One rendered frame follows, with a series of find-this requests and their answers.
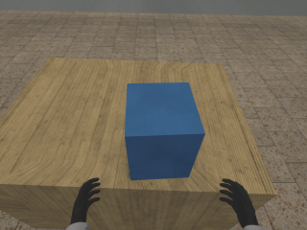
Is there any left robot hand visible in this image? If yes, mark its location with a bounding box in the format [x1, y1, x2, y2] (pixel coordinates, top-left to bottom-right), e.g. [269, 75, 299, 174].
[70, 177, 101, 224]

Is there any carton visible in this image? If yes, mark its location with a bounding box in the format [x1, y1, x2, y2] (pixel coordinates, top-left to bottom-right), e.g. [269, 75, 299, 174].
[125, 82, 205, 181]

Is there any pedestal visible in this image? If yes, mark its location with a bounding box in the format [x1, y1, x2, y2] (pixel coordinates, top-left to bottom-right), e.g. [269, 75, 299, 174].
[0, 57, 278, 230]

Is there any right robot hand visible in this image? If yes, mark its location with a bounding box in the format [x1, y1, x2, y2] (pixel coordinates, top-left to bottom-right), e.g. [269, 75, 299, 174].
[219, 178, 259, 228]

